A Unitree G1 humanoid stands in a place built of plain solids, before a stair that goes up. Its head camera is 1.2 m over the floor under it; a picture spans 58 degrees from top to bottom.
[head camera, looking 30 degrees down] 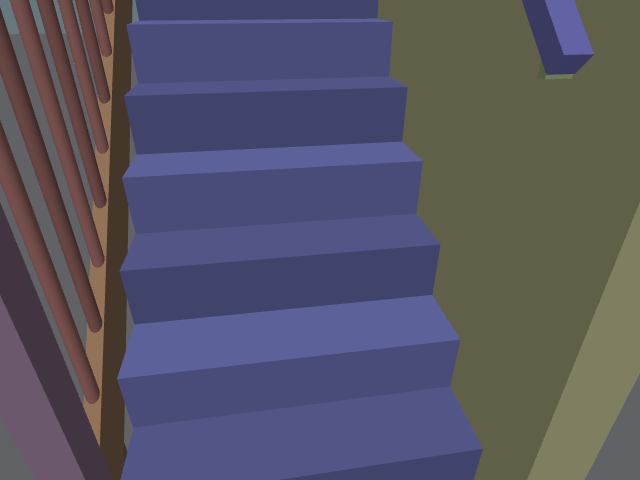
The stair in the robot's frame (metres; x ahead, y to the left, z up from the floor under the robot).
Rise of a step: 0.18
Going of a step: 0.20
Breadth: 0.90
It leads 9 degrees to the left of straight ahead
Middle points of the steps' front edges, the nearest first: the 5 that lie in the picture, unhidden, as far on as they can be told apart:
0.83 0.06 0.37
1.03 0.09 0.55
1.23 0.12 0.74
1.43 0.15 0.92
1.63 0.19 1.11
